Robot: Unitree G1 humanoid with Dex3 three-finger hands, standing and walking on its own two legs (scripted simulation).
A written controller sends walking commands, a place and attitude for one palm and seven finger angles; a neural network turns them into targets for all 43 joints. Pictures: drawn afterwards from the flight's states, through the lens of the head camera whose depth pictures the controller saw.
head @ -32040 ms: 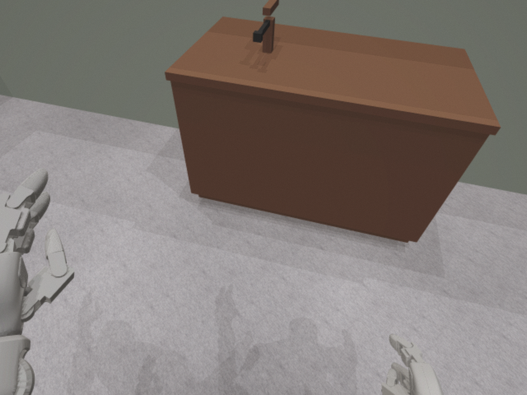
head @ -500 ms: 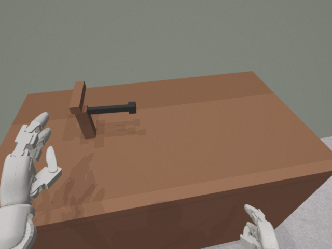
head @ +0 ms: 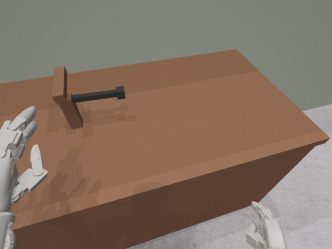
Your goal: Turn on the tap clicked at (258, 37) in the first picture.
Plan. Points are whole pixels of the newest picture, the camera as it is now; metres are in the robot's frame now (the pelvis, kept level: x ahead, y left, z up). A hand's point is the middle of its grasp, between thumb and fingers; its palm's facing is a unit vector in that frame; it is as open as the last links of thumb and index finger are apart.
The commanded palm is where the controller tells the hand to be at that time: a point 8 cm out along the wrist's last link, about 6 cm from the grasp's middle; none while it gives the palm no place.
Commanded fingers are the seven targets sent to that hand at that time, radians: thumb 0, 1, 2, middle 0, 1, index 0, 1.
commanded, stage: step back with the hand held close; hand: left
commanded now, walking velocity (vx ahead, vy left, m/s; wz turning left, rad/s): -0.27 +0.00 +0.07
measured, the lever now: (120, 92) +0.53 +0.19 +0.07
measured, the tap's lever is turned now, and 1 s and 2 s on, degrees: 86 86 86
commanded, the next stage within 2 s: stop stepping back and stand still in 1.20 s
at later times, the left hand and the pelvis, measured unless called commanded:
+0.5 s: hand (22, 199) +0.16 +0.24 +0.17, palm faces +0.40 -0.84 -0.38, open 7.5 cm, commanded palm +0.10 +0.28 +0.18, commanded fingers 0.00 0.90 0.90 -0.20 -0.30 -0.20 -0.30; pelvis -0.05 +0.00 -0.01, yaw +1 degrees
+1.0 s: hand out of the picture +0.10 +0.24 +0.18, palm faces +0.47 -0.80 -0.37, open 7.5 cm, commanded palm +0.04 +0.28 +0.18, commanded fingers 0.00 0.90 0.90 -0.20 -0.30 -0.20 -0.30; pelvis -0.11 -0.01 -0.03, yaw +3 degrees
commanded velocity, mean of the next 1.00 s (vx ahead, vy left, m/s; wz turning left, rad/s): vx -0.35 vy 0.00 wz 0.03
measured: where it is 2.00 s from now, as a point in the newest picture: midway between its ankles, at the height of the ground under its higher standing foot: outside the picture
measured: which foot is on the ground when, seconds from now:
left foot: down 0.00-1.00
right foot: down 0.00-1.00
